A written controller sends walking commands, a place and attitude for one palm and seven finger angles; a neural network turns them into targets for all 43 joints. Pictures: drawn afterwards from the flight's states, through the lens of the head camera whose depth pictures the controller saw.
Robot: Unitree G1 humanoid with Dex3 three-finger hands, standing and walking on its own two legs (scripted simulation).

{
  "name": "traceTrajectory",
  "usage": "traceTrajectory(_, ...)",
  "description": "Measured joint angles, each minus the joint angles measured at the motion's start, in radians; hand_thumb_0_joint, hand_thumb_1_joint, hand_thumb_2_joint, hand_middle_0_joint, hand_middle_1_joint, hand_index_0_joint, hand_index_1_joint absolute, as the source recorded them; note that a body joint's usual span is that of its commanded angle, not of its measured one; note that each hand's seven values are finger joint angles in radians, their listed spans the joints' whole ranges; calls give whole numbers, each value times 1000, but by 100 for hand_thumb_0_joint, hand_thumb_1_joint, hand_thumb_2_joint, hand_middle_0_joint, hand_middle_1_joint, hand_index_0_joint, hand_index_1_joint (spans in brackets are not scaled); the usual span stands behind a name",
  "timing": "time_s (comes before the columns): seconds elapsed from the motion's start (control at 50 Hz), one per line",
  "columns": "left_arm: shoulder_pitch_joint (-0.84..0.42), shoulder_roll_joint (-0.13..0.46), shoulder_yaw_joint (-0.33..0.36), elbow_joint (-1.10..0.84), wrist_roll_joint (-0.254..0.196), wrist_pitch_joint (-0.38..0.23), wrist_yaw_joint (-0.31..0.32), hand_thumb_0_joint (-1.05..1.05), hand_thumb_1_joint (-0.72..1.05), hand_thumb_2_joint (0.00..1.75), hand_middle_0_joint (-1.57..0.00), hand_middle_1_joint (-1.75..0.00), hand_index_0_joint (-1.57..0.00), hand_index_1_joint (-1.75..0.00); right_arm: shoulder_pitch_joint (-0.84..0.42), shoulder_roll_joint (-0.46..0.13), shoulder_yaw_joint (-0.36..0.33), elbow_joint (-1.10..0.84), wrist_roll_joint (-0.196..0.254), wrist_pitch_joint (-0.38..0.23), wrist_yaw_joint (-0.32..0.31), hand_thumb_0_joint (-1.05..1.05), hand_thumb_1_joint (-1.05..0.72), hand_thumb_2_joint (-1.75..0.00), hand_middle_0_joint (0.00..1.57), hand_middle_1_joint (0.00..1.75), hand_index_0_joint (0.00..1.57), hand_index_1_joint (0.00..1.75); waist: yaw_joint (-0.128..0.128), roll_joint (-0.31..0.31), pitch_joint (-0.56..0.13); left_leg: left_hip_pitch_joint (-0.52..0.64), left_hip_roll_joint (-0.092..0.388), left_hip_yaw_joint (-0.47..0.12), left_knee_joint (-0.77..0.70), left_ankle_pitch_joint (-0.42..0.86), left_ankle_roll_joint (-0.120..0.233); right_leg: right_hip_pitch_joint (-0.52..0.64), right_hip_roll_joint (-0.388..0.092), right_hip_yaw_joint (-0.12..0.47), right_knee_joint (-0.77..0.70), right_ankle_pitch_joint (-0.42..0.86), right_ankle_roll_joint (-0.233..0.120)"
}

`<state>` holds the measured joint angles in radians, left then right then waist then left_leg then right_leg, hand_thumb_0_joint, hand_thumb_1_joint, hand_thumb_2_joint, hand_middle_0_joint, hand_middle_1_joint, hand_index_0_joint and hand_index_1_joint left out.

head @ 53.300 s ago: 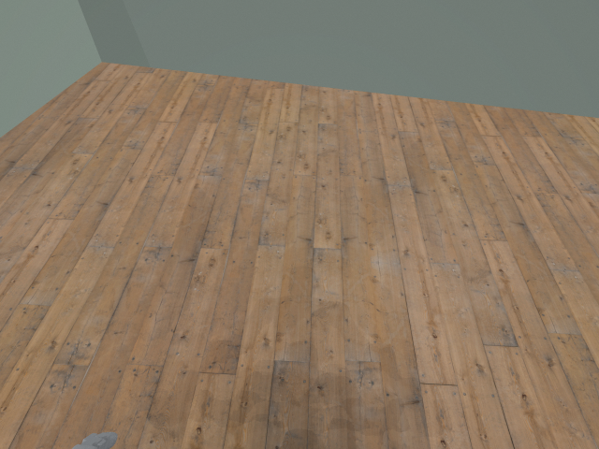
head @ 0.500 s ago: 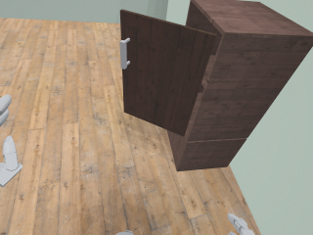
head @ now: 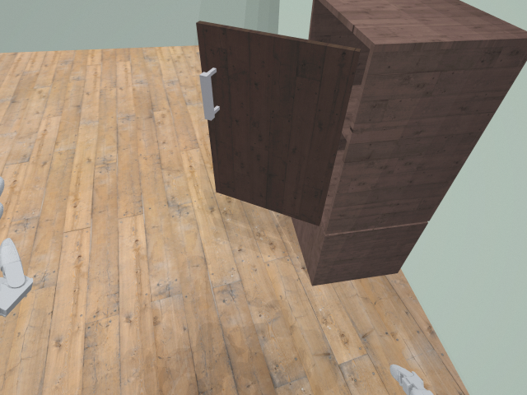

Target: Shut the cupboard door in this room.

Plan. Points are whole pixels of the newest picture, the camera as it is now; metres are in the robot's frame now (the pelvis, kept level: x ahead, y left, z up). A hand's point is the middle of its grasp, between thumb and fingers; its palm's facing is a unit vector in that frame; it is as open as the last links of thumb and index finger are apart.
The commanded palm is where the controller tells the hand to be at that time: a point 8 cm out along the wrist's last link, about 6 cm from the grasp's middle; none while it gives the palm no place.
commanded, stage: stop stepping back and stand still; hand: left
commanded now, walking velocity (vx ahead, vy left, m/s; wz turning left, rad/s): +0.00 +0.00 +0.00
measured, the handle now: (211, 94) +0.85 +0.20 +0.05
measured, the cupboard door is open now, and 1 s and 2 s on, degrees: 57 57 57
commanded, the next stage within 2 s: let the arm hang, fingers relaxed in 0.32 s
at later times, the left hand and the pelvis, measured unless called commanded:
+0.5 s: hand (71, 294) +0.22 +0.28 +0.08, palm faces +0.27 -0.82 -0.50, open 7.4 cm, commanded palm none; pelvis +0.01 +0.01 +0.00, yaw +1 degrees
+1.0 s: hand out of the picture -0.09 +0.20 -0.16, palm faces +0.08 -0.98 -0.21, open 7.2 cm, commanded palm none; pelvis -0.01 +0.02 +0.01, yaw +2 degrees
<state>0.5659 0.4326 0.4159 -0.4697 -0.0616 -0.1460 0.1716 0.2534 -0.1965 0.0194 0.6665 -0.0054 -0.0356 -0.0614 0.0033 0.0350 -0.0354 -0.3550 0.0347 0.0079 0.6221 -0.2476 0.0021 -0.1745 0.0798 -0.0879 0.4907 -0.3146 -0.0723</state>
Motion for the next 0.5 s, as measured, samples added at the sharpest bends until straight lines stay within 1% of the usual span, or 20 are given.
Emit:
traceTrajectory(0.02,-9,-15,-7,8,2,2,3,1,89,90,-21,-31,-21,-30,3,-9,-4,7,4,-1,-3,1,-91,-90,20,30,21,30,1,0,-2,14,-2,-1,-7,-16,3,3,-2,0,12,-14,3)
traceTrajectory(0.06,-29,-37,-18,22,6,4,7,1,89,90,-21,-31,-21,-30,0,-16,-9,20,7,-3,-12,1,-91,-90,20,30,21,30,5,-22,6,41,-20,9,-22,-25,14,13,-21,7,33,-35,11)
traceTrajectory(0.12,-44,-49,-25,27,12,-3,4,1,89,90,-21,-31,-21,-30,-11,-20,-9,12,7,-12,-21,1,-91,-90,20,30,21,30,4,-47,16,69,-35,23,-55,-14,20,21,-39,19,39,-45,23)
traceTrajectory(0.2,-44,-26,-18,8,14,-27,-3,1,89,90,-21,-31,-21,-30,-35,-14,-7,-23,10,-25,-19,1,-91,-90,20,30,20,30,-11,-52,23,68,-31,21,-81,0,16,26,-33,18,-1,-24,21)
traceTrajectory(0.28,-7,4,0,-15,6,-48,-7,1,89,90,-21,-31,-21,-30,-53,-9,-5,-56,16,-24,-10,1,-91,-90,20,30,20,30,-23,-43,22,57,-21,23,-90,5,11,22,-24,21,-28,-7,17)
traceTrajectory(0.34,15,14,3,-12,-1,-49,-9,1,89,90,-21,-31,-21,-30,-56,-10,-5,-66,19,-16,-10,1,-91,-90,20,30,21,30,-23,-34,17,54,-20,25,-92,5,11,19,-22,24,-34,-4,17)
traceTrajectory(0.42,22,7,-8,7,-3,-35,-9,1,89,90,-21,-31,-21,-30,-48,-15,-3,-62,21,-4,-15,1,-91,-90,20,30,21,30,-14,-24,13,57,-24,26,-97,7,15,22,-26,25,-36,-3,22)
traceTrajectory(0.44,-10,8,-35,57,9,-41,-23,1,89,90,-21,-31,-21,-30,-46,-27,-7,-47,26,-21,1,1,-91,-90,20,30,20,30,-8,-14,12,43,-27,21,-83,11,16,12,-30,17,-23,-3,25)
traceTrajectory(0.46,-64,8,-82,142,26,-25,-50,1,89,90,-21,-30,-21,-30,-49,-49,-11,-27,25,-32,22,1,-91,-90,20,30,20,30,3,1,11,29,-34,17,-65,10,18,0,-36,9,-3,-11,26)
traceTrajectory(0.48,-122,-1,-135,247,40,8,-78,0,89,90,-21,-30,-21,-30,-56,-74,-13,-5,20,-31,39,1,-91,-90,20,30,20,30,11,21,6,16,-39,12,-50,2,23,-16,-41,3,21,-23,27)
traceTrajectory(0.5,-177,-18,-186,367,50,45,-102,0,89,90,-21,-30,-21,-30,-66,-96,-14,20,15,-22,49,0,-91,-90,20,30,20,30,14,39,2,2,-46,7,-33,-6,30,-31,-48,-4,46,-35,29)
